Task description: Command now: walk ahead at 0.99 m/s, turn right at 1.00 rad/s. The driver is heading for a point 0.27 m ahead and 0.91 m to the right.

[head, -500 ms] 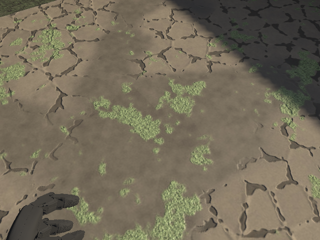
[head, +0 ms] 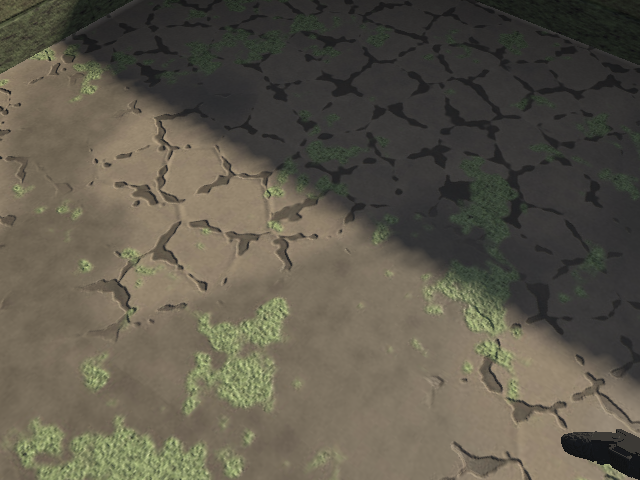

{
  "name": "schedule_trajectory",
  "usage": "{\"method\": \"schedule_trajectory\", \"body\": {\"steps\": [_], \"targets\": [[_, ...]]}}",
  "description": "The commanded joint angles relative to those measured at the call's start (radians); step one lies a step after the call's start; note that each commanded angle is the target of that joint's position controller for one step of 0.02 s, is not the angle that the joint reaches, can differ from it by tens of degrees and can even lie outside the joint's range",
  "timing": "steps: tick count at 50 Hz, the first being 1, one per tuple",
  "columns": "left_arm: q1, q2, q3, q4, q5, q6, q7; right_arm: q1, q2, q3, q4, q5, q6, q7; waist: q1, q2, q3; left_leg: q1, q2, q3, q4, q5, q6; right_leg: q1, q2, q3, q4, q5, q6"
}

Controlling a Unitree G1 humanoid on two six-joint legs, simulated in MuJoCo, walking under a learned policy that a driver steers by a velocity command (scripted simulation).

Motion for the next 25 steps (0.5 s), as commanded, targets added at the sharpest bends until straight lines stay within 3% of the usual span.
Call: {"method": "schedule_trajectory", "body": {"steps": [1,2,4,6,7,10,13,15,16,17,18,19,20,21,22,23,24,25], "targets": [[-0.117,0.070,-0.014,-0.132,0.025,-0.011,-0.005,0.248,-0.145,-0.077,0.019,-0.004,0.007,-0.005,-0.158,0.196,-0.205,0.692,0.371,-0.654,-0.404,-0.639,0.146,-0.658,-0.144,-0.089,0.388,0.148,0.006],[-0.166,0.065,-0.014,-0.132,0.037,0.002,-0.020,0.252,-0.111,-0.069,0.043,-0.006,0.008,-0.002,-0.154,0.092,-0.132,0.595,0.338,-0.529,-0.406,-0.473,0.142,-0.647,-0.178,-0.108,0.356,0.162,0.012],[-0.208,0.003,-0.028,-0.165,0.042,0.030,-0.051,0.296,-0.082,-0.055,0.112,0.001,-0.009,0.001,-0.119,0.103,-0.038,0.468,0.306,-0.331,-0.438,-0.298,0.125,-0.651,-0.223,-0.113,0.324,0.150,0.024],[-0.270,-0.047,-0.045,-0.208,0.039,0.054,-0.065,0.321,-0.060,-0.049,0.161,0.025,-0.033,0.019,-0.093,0.099,0.013,0.442,0.303,-0.184,-0.481,-0.132,0.099,-0.711,-0.256,-0.124,0.300,0.170,0.027],[-0.300,-0.053,-0.050,-0.228,0.039,0.058,-0.071,0.314,-0.057,-0.047,0.170,0.030,-0.042,0.025,-0.083,0.099,0.023,0.428,0.289,-0.101,-0.499,-0.040,0.087,-0.720,-0.259,-0.140,0.274,0.216,0.029],[-0.384,-0.049,-0.059,-0.278,0.028,0.061,-0.083,0.262,-0.071,-0.047,0.183,0.026,-0.061,0.025,-0.039,0.117,0.066,0.371,0.223,0.129,-0.547,0.181,0.065,-0.683,-0.252,-0.203,0.089,0.368,0.026],[-0.495,-0.055,-0.069,-0.299,0.032,0.055,-0.103,0.325,-0.107,-0.055,0.219,0.027,-0.060,0.013,-0.067,0.056,0.117,0.420,0.173,0.267,-0.591,0.413,0.049,-0.583,-0.199,-0.353,-0.187,0.437,-0.016],[-0.464,-0.041,-0.063,-0.276,0.029,0.047,-0.098,0.368,-0.156,-0.063,0.224,0.030,-0.047,0.003,-0.042,0.086,0.064,0.530,0.188,0.293,-0.487,0.925,0.042,-0.470,-0.120,-0.422,-0.256,0.417,-0.046],[-0.401,-0.020,-0.054,-0.255,0.026,0.044,-0.088,0.367,-0.194,-0.071,0.218,0.032,-0.033,-0.004,0.002,0.122,0.011,0.582,0.207,0.290,-0.386,1.114,0.037,-0.402,-0.089,-0.428,-0.269,0.374,-0.058],[-0.273,0.014,-0.037,-0.219,0.022,0.041,-0.075,0.343,-0.227,-0.080,0.209,0.031,-0.015,-0.009,0.075,0.144,-0.064,0.593,0.226,0.282,-0.213,1.231,0.040,-0.271,-0.059,-0.420,-0.269,0.324,-0.072],[-0.073,0.053,-0.013,-0.161,0.020,0.040,-0.061,0.293,-0.249,-0.087,0.189,0.028,0.002,-0.011,0.168,0.164,-0.154,0.541,0.247,0.257,0.025,1.274,0.055,-0.067,-0.038,-0.387,-0.276,0.275,-0.096],[0.136,0.095,0.020,-0.086,0.017,0.039,-0.038,0.249,-0.241,-0.088,0.168,0.022,0.014,-0.007,0.241,0.130,-0.237,0.379,0.232,0.235,0.346,1.064,0.055,0.210,-0.036,-0.307,-0.365,0.241,-0.124],[0.066,0.151,0.056,-0.080,-0.012,0.054,-0.010,0.233,-0.163,-0.076,0.149,0.015,0.017,0.012,0.155,-0.078,-0.169,0.103,0.038,0.224,0.718,0.032,0.023,0.317,-0.120,-0.119,-0.432,0.149,-0.148],[-0.045,0.264,0.067,-0.144,0.034,0.072,-0.014,0.309,-0.101,-0.055,0.027,0.026,0.000,0.016,0.003,-0.208,-0.280,-0.269,-0.060,0.085,1.021,-0.355,-0.027,0.537,-0.359,0.441,-0.563,0.190,-0.338],[0.026,0.236,0.070,-0.159,0.036,0.076,-0.002,0.216,-0.137,-0.046,-0.007,0.029,-0.029,0.015,0.063,-0.031,-0.346,-0.347,-0.026,-0.082,0.993,-0.287,-0.016,0.536,-0.399,0.607,-0.730,0.041,-0.359],[0.013,0.187,0.063,-0.123,0.028,0.064,0.007,0.179,-0.135,-0.039,-0.005,0.030,-0.044,0.015,0.028,0.061,-0.188,-0.354,0.023,-0.101,0.870,-0.240,-0.008,0.378,-0.390,0.576,-0.803,0.035,-0.317],[-0.007,0.149,0.053,-0.100,0.022,0.044,0.013,0.149,-0.125,-0.033,-0.002,0.020,-0.044,0.012,-0.024,0.124,-0.081,-0.295,0.060,-0.099,0.754,-0.227,-0.011,0.206,-0.347,0.486,-0.813,0.132,-0.281],[-0.044,0.131,0.044,-0.101,0.021,0.023,0.021,0.149,-0.115,-0.028,0.007,-0.001,-0.030,0.009,-0.067,0.141,-0.046,-0.221,0.081,-0.104,0.690,-0.243,-0.021,0.083,-0.295,0.393,-0.800,0.240,-0.258]]}}
Velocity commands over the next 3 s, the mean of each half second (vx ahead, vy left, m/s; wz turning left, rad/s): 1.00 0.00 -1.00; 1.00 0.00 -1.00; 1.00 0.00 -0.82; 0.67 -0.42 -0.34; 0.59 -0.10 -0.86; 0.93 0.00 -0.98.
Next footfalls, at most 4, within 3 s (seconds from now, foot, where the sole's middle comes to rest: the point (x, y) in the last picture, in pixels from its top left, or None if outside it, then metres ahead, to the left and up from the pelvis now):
0.40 right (406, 433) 0.54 -0.12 -0.74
0.80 left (437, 256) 1.00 -0.20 -0.74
1.26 right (619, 253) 1.05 -0.66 -0.74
1.64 left None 1.29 -1.06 -0.74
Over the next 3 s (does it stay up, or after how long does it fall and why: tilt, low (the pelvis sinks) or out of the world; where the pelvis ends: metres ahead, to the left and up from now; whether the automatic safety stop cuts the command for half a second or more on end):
stays up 0.76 -1.71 0.00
